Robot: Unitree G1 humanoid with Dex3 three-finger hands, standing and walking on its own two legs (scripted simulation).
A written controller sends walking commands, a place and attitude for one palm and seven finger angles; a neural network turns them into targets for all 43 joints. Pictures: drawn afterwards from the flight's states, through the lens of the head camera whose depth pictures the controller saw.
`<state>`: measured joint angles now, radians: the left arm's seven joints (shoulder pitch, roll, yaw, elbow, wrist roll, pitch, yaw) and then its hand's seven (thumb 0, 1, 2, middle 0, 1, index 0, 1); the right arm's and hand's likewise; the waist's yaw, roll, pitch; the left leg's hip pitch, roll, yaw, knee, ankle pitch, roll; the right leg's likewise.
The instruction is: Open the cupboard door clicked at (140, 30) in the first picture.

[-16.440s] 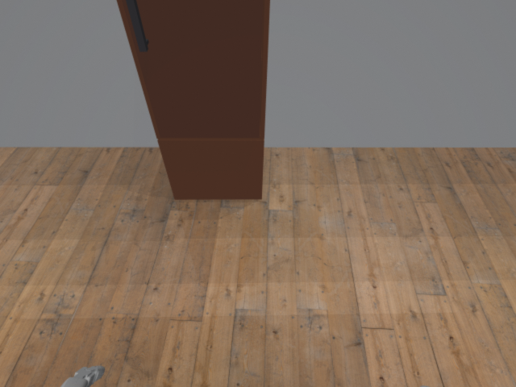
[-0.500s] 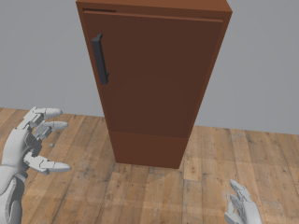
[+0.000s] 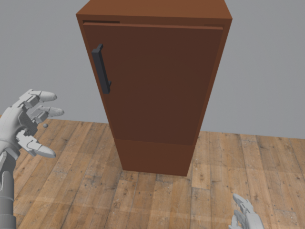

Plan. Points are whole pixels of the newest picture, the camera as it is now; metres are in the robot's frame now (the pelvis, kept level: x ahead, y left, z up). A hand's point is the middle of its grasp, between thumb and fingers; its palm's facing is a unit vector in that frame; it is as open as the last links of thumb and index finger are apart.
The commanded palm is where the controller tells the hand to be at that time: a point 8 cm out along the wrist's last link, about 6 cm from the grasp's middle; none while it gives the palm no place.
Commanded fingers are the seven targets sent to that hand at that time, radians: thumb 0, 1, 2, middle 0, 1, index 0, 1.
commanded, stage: raise the hand with hooked fingers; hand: left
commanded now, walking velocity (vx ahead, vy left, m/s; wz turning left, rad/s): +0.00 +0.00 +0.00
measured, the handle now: (103, 69) +0.57 +0.22 +0.12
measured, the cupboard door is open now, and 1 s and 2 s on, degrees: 0 0 0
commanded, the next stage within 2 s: move the hooked fingers beside the handle in 0.40 s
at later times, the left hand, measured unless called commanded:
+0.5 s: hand (55, 131) +0.29 +0.25 +0.14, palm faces +0.01 -1.00 -0.05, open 14.0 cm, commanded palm +0.26 +0.30 +0.14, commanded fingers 0.00 -0.50 0.30 -0.30 -1.20 -0.30 -1.20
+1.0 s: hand (66, 110) +0.36 +0.26 +0.13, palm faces -0.02 -1.00 -0.01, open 14.0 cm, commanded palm +0.33 +0.31 +0.13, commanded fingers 0.00 -0.50 0.30 -0.30 -1.20 -0.30 -1.20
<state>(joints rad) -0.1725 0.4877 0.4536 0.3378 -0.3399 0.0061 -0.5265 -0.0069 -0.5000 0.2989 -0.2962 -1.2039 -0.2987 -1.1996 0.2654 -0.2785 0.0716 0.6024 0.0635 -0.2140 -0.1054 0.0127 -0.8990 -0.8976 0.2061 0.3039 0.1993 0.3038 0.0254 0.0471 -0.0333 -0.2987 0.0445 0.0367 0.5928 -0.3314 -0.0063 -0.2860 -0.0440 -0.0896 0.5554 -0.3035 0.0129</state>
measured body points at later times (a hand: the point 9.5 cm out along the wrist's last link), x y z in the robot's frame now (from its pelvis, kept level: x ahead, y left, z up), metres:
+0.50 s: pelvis -0.01 -0.02 +0.00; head -0.01 -0.04 +0.45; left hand +0.28 +0.31 +0.14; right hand +0.17 -0.26 -0.08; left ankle -0.01 +0.12 -0.73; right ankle -0.01 -0.13 -0.73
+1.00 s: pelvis -0.01 +0.00 +0.00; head +0.01 -0.01 +0.45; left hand +0.36 +0.31 +0.14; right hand +0.10 -0.27 -0.10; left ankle -0.02 +0.12 -0.73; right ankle -0.01 -0.13 -0.73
